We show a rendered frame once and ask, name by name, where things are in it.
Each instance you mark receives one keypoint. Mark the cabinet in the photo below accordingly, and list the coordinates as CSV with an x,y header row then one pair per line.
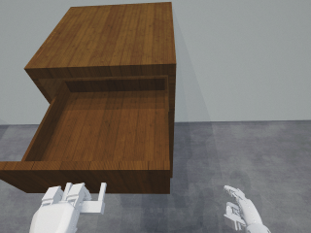
x,y
110,42

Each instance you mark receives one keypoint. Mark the left robot hand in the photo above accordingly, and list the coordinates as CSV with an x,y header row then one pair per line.
x,y
54,217

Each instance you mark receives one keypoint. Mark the right robot forearm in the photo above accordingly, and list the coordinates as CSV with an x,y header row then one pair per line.
x,y
257,228

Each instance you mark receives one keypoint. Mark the drawer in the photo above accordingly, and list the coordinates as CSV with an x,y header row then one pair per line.
x,y
111,130

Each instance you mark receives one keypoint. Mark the right robot hand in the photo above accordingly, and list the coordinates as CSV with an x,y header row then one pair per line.
x,y
243,215

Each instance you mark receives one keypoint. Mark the handle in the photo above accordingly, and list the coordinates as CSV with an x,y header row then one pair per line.
x,y
88,207

